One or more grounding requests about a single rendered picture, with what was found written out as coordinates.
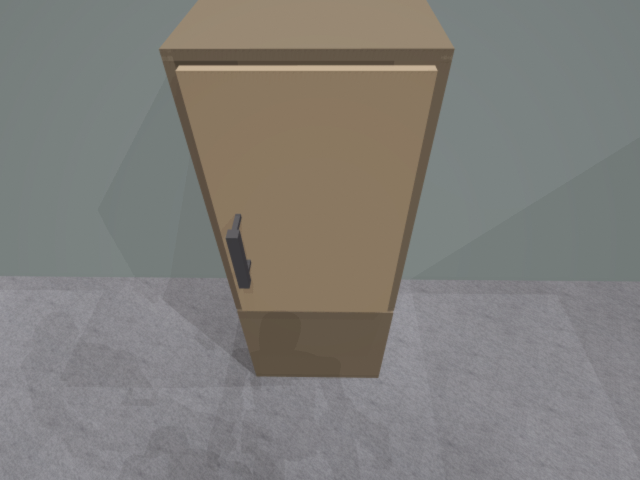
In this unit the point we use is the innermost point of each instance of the handle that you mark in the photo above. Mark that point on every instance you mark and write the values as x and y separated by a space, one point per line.
240 264

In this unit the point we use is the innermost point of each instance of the cupboard door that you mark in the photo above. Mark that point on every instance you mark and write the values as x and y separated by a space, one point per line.
320 161

